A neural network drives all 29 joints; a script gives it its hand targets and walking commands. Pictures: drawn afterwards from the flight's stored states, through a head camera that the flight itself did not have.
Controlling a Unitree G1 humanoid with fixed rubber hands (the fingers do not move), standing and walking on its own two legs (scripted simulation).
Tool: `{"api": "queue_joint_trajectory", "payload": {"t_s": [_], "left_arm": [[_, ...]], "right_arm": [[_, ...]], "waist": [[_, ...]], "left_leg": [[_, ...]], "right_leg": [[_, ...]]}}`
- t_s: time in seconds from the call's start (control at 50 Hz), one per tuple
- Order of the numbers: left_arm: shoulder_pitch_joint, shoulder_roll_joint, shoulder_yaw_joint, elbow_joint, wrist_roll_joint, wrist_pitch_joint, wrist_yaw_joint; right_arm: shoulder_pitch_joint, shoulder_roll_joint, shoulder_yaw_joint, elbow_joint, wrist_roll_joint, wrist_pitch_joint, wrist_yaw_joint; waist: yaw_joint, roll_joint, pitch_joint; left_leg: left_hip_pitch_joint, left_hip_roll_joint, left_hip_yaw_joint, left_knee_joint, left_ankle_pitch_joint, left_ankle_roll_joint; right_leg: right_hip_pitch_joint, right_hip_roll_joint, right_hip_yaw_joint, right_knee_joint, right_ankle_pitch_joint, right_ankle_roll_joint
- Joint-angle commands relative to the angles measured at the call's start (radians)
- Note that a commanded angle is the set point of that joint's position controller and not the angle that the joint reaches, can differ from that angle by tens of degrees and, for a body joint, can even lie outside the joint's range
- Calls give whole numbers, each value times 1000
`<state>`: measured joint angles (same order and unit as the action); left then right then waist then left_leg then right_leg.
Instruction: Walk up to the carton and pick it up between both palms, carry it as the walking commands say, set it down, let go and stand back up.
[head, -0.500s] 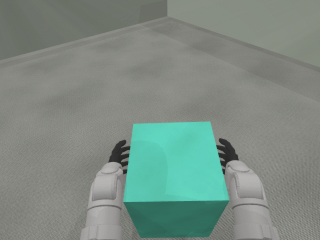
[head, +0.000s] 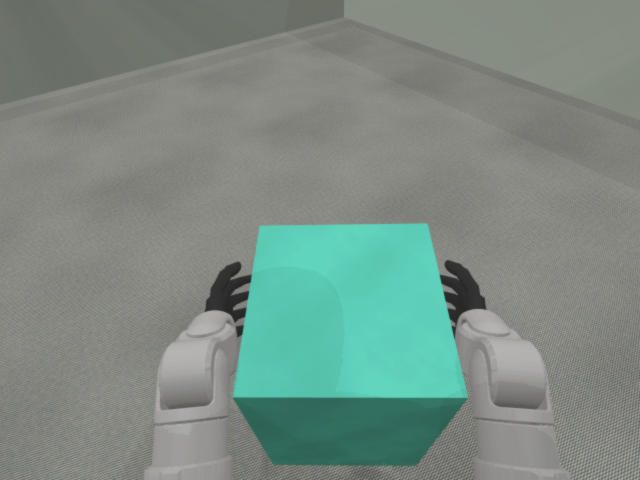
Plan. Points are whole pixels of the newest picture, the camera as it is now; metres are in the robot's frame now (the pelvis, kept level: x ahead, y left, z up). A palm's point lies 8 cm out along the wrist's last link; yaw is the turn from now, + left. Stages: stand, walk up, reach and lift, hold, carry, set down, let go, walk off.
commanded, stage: carry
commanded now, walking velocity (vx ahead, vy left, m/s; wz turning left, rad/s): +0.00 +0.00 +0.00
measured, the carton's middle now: (343, 354) +0.28 +0.01 +0.01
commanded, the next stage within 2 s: none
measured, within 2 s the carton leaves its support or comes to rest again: neither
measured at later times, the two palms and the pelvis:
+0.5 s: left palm (235, 338) +0.25 +0.13 +0.09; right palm (502, 344) +0.25 -0.16 +0.10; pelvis -0.02 -0.01 +0.00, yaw -1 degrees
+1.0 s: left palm (235, 348) +0.24 +0.13 +0.09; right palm (506, 352) +0.24 -0.16 +0.09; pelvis -0.03 -0.02 +0.00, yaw +0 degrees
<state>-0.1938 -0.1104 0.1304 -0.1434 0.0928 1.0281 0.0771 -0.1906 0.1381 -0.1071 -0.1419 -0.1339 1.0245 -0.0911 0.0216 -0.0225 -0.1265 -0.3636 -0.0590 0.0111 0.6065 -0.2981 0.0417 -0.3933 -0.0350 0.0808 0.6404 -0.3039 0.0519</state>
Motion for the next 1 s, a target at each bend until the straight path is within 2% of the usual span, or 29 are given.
{"api": "queue_joint_trajectory", "payload": {"t_s": [0.0,0.06,0.1,0.2,0.28,0.54,0.94,0.98], "left_arm": [[-492,-890,-748,-153,-389,76,-240],[-460,-890,-738,-185,-389,132,-233],[-454,-891,-732,-197,-384,158,-229],[-458,-912,-716,-200,-379,197,-227],[-464,-925,-709,-183,-380,209,-229],[-463,-949,-704,-184,-387,199,-240],[-436,-930,-711,-205,-379,183,-240],[-435,-933,-709,-203,-376,184,-238]], "right_arm": [[-478,843,691,-181,372,71,227],[-457,850,693,-206,401,130,234],[-454,855,693,-207,412,157,240],[-485,870,690,-216,432,200,251],[-497,884,685,-201,436,213,256],[-496,918,689,-206,432,204,255],[-456,902,685,-212,421,188,254],[-459,897,686,-213,422,190,254]], "waist": [[-17,74,-269],[-20,52,-267],[-19,54,-259],[-17,59,-213],[-18,43,-200],[-20,1,-212],[-19,25,-210],[-19,36,-211]], "left_leg": [[141,229,-141,-109,463,37],[126,206,-109,-96,397,19],[113,206,-110,-107,354,17],[57,206,-117,-157,155,12],[45,189,-92,-149,92,3],[62,162,-60,-114,62,-2],[57,171,-68,-134,62,-1],[48,186,-83,-103,189,-5]], "right_leg": [[59,-43,-35,-16,150,-21],[72,-59,-35,-21,251,-26],[75,-60,-37,-30,237,-28],[77,-54,-34,-73,172,-39],[74,-65,-20,-107,180,-47],[52,-78,11,-165,137,-65],[63,-62,-8,-165,131,-72],[74,-85,-28,-124,219,-59]]}}
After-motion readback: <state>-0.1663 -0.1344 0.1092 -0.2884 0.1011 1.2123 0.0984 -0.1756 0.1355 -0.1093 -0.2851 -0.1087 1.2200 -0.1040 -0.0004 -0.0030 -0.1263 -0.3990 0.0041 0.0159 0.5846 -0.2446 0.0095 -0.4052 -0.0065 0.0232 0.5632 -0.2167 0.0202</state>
